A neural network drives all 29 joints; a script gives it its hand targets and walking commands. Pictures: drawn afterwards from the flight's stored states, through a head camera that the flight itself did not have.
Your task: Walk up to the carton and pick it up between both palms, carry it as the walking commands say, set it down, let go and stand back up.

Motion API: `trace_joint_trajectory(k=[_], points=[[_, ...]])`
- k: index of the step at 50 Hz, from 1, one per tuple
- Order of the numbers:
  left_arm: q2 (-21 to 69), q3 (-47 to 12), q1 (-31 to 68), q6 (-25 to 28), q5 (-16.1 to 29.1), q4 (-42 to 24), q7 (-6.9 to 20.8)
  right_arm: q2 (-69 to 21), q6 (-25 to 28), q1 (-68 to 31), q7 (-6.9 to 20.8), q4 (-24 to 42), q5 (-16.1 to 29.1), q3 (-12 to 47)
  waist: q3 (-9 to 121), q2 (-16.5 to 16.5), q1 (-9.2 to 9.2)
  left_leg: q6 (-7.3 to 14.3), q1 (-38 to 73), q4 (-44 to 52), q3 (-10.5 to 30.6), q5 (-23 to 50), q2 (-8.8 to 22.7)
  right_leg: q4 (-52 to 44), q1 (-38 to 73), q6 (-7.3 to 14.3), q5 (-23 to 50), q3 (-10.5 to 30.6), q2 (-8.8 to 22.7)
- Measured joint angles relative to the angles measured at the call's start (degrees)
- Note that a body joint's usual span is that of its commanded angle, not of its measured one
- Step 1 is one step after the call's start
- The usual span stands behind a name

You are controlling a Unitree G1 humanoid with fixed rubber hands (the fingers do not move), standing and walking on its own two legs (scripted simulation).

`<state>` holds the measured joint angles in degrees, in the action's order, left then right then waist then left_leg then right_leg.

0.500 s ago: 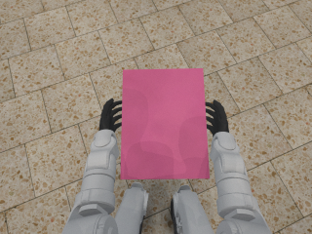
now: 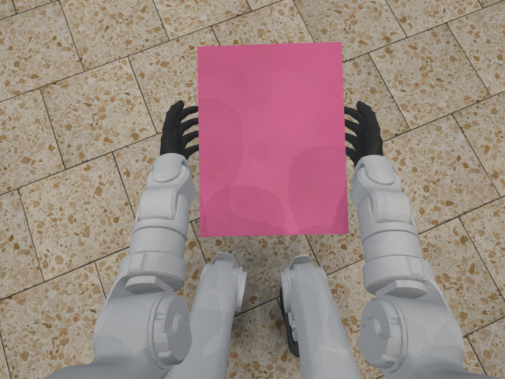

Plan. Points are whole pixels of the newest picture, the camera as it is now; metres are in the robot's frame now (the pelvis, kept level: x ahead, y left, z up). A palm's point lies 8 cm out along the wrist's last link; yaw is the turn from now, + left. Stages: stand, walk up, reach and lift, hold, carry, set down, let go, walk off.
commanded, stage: set down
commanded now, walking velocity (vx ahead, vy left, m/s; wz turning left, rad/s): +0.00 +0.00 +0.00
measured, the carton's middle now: (268, 154) +0.48 -0.01 -0.16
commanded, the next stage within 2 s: none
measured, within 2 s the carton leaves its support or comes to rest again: rests again in 1.92 s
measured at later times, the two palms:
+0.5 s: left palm (190, 154) +0.48 +0.14 -0.18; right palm (347, 152) +0.49 -0.15 -0.17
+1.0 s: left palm (199, 155) +0.50 +0.14 -0.26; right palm (335, 155) +0.51 -0.16 -0.26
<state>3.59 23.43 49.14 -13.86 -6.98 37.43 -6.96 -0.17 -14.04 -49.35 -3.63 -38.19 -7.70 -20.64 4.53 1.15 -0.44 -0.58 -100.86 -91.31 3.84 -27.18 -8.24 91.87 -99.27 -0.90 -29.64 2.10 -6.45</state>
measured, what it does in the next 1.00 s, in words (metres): lowers itself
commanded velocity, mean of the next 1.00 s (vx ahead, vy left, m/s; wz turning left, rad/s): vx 0.00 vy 0.00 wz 0.00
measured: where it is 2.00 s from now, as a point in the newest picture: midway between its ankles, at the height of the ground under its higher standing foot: (259, 327)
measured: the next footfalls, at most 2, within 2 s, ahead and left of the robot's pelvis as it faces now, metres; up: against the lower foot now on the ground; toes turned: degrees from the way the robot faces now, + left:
none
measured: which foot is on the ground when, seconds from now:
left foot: down 0.00-1.00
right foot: down 0.00-1.00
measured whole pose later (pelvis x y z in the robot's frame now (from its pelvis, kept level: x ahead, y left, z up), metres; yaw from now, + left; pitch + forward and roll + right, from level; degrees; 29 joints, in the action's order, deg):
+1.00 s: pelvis -0.04 +0.00 -0.13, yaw -1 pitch +28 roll +0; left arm -8.0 22.0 79.7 -19.9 -3.5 41.7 -9.0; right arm 11.1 -18.9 -81.2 -6.3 -45.0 -1.6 -18.2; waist -27.7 -0.1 0.3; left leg -2.5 -115.4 -116.1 1.9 -29.1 -8.9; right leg 116.9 -114.5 -2.3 -31.0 1.0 -9.3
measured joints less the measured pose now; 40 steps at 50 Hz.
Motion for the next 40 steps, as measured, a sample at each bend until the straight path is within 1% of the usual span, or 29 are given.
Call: trace_joint_trajectory(k=[3,8,13,19,21,22,24,26,28,30,33,35,37,40], points=[[-0.25,-0.53,1.06,0.1,0.82,-1.2,-0.49,0.93,-0.11,-1.55,0.21,0.71,0.65,0.57,-0.1,-0.12,-0.08,-0.18,-2.33,-1.92,-0.04,-0.36,0.0,1.86,-2.36,-0.07,-0.24,-0.08,-0.33],[-1.56,-0.44,4.13,-1.01,-0.3,1.03,-0.56,1.12,-0.22,-4.61,0.25,-2.15,-0.06,-1.31,-0.16,-0.92,-0.51,-0.43,-5.54,-4.49,-0.42,-0.97,0.14,4.63,-5.86,-0.09,-0.63,0.14,-0.96],[-1.67,-0.5,5.37,-1.05,0.02,1.27,-0.65,1.76,-0.74,-4.88,0.0,-1.16,0.78,-0.76,-1.31,-1.22,0.37,-0.82,-8.08,-5.93,-0.58,-1.08,0.2,6.23,-8.63,-0.07,-0.56,0.29,-1.43],[-3.01,-0.3,6.64,-0.48,2.19,0.37,-0.37,2.25,-0.97,-6.89,-1.55,-0.1,2.11,1.55,-3.28,-1.23,0.32,-1.15,-10.98,-9.0,-0.75,-1.66,0.07,9.41,-11.67,-0.13,-1.07,0.17,-1.84],[-3.66,-0.54,7.84,-0.5,3.17,-1.01,-0.48,2.8,-1.08,-8.6,-2.07,0.86,2.72,2.47,-5.93,-1.42,0.29,-1.29,-10.89,-10.44,-0.8,-1.95,0.05,10.84,-11.61,-0.14,-1.31,0.06,-2.02],[-3.96,-0.41,8.58,-0.18,3.31,-1.07,-0.45,2.87,-0.65,-9.63,-2.15,0.57,2.86,2.21,-6.78,-1.63,0.26,-1.37,-11.17,-11.1,-0.83,-2.07,0.04,11.52,-11.93,-0.14,-1.39,0.02,-2.11],[-4.52,0.48,10.39,0.07,2.53,1.32,-0.31,2.98,-0.44,-11.85,-2.1,-2.05,2.71,0.87,-6.32,-1.72,0.39,-1.58,-13.22,-12.22,-0.71,-2.06,0.01,12.53,-14.0,-0.13,-1.28,-0.19,-2.3],[-5.26,0.7,11.96,-0.88,2.02,2.69,-0.27,3.41,-1.13,-13.56,-2.2,-3.7,1.96,0.73,-6.45,-1.69,0.45,-1.71,-14.94,-13.24,-0.66,-2.01,-0.07,13.47,-15.69,-0.22,-1.21,-0.35,-2.4],[-6.16,-0.39,13.46,-1.35,2.79,0.61,-0.37,4.3,-2.07,-15.0,-2.53,-1.03,2.43,2.26,-11.62,-1.6,0.39,-1.71,-13.46,-14.38,-0.72,-2.15,-0.24,14.62,-14.15,-0.35,-1.45,-0.44,-2.4],[-6.98,-1.07,15.39,-1.26,4.1,-2.34,-0.58,4.81,-1.86,-17.19,-2.63,1.63,3.44,2.35,-18.61,-1.38,0.24,-1.71,-10.99,-15.5,-0.67,-2.29,-0.39,15.63,-11.56,-0.45,-1.66,-0.62,-2.41],[-7.51,-0.33,19.92,-1.06,4.99,-3.39,-0.71,6.29,-1.84,-20.97,-2.57,3.31,4.82,1.86,-27.48,-1.11,0.46,-1.8,-8.84,-17.0,-0.69,-2.08,-0.65,17.07,-9.3,-0.73,-1.57,-0.77,-2.43],[-8.83,-1.09,23.34,-1.77,5.49,-4.74,-1.18,7.9,-2.43,-24.67,-2.56,4.16,5.53,2.35,-35.31,-0.95,0.56,-1.82,-6.4,-18.15,-0.82,-2.04,-0.73,18.21,-6.82,-0.89,-1.56,-0.82,-2.48],[-9.69,-2.02,23.67,-2.63,6.69,-5.95,-1.53,8.21,-2.64,-25.19,-2.91,4.73,6.41,3.0,-35.87,-1.42,0.4,-1.94,-8.79,-19.4,-1.04,-1.79,-0.77,19.58,-9.29,-1.02,-1.3,-0.8,-2.6],[-10.64,-3.45,23.75,-4.59,7.61,-5.29,-2.22,9.06,-4.29,-24.92,-3.77,4.23,8.05,4.51,-34.94,-1.64,0.27,-2.21,-12.19,-21.65,-0.94,-1.63,-0.98,21.73,-12.6,-1.08,-1.2,-1.31,-2.59]])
